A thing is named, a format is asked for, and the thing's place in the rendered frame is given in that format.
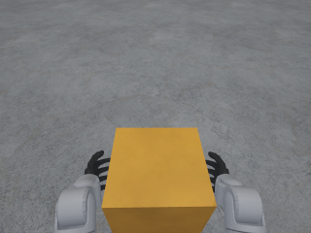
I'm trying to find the robot right forearm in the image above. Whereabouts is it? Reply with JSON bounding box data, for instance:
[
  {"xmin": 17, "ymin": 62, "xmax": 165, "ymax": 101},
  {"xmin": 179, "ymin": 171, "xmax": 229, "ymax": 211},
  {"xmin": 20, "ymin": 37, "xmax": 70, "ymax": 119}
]
[{"xmin": 215, "ymin": 174, "xmax": 266, "ymax": 233}]

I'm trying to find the carton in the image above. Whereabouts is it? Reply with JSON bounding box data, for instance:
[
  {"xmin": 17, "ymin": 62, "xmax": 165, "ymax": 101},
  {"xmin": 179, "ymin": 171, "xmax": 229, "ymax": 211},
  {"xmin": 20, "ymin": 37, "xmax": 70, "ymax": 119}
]
[{"xmin": 101, "ymin": 127, "xmax": 217, "ymax": 233}]

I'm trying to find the robot left forearm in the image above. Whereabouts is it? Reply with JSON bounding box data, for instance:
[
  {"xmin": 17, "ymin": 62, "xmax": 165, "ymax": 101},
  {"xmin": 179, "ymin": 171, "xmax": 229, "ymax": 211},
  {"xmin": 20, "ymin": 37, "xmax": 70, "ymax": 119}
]
[{"xmin": 53, "ymin": 174, "xmax": 102, "ymax": 233}]

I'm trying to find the robot right hand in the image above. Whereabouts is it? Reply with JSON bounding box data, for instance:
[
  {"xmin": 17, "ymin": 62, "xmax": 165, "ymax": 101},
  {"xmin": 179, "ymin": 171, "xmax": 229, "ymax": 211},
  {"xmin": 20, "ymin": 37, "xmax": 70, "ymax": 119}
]
[{"xmin": 205, "ymin": 151, "xmax": 229, "ymax": 193}]

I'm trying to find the robot left hand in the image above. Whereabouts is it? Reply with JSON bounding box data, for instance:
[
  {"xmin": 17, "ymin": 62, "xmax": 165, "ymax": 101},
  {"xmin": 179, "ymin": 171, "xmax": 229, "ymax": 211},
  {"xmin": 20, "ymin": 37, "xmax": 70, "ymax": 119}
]
[{"xmin": 85, "ymin": 150, "xmax": 111, "ymax": 190}]

